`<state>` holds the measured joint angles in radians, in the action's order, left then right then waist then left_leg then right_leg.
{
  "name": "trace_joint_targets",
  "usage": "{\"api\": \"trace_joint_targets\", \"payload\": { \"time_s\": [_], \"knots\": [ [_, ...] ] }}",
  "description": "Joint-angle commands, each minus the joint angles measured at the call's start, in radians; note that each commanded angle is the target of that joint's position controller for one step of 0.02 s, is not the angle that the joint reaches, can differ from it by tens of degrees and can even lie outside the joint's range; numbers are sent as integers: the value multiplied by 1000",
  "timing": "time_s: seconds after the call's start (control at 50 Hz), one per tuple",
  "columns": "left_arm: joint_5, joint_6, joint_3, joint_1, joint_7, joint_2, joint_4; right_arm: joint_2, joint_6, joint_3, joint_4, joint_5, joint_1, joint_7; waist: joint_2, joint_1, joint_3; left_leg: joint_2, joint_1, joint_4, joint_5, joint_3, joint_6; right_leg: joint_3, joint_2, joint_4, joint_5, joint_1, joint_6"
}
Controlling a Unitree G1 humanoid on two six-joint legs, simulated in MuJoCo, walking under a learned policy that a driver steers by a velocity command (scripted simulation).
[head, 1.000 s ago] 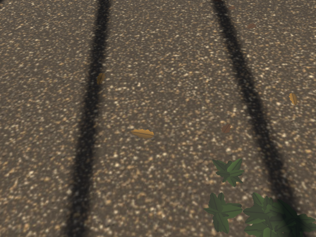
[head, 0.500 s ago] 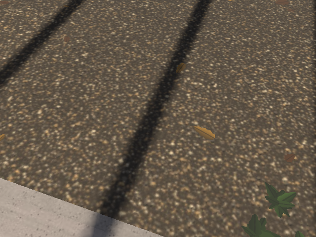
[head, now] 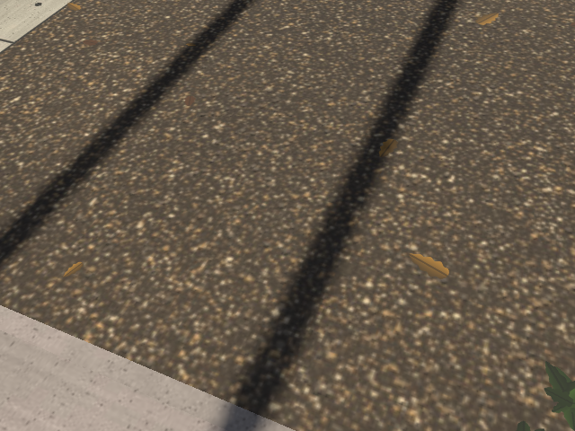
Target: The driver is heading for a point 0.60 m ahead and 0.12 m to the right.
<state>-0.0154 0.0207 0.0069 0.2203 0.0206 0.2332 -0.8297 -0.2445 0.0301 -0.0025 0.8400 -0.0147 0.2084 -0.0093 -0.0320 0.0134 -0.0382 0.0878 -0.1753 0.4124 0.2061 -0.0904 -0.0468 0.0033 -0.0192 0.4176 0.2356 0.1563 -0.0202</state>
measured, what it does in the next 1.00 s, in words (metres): walks ahead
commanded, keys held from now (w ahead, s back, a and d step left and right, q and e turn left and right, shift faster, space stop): no key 0.50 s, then w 0.42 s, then w+e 0.08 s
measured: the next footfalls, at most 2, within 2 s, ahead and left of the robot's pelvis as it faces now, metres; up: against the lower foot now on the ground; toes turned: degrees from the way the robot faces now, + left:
right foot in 1.28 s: +0.43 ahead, -0.05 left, +0.00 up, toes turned -13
left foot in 1.92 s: +0.53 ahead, +0.11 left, +0.00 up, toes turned -30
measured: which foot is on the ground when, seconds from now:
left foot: down 0.00-1.00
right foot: down 0.00-0.82, up 0.84-1.00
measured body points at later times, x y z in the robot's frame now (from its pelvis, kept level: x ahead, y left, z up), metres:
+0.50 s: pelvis +0.00 -0.02 +0.00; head +0.00 -0.02 +0.45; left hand +0.05 +0.24 -0.14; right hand +0.02 -0.27 -0.15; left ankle +0.01 +0.09 -0.74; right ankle -0.01 -0.11 -0.74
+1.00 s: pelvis +0.13 +0.04 +0.00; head +0.13 +0.05 +0.45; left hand +0.19 +0.29 -0.15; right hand +0.07 -0.21 -0.14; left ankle +0.06 +0.11 -0.74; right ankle +0.12 -0.09 -0.67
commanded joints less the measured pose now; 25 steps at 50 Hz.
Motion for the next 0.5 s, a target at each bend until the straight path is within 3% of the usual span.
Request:
{"api": "trace_joint_targets", "payload": {
  "time_s": [0.02,0.14,0.5],
  "knots": [
    [5,-25,23,-34,3,140,40,-140,-13,-34,-4,-1,13,0,135,0,14,-102,37,-63,-120,-91,-5,143,138,-129,-122,16,-37],
    [6,-24,19,-9,5,126,-22,-104,-23,-22,84,5,24,-12,45,-14,7,-115,-7,-104,-112,-103,7,129,127,-113,-103,-33,-45],
    [6,-29,-6,35,10,92,-191,-83,-24,-1,258,7,55,-25,39,-9,-5,-137,14,-114,-117,-95,1,122,107,-125,-94,-11,-43]
  ]
}}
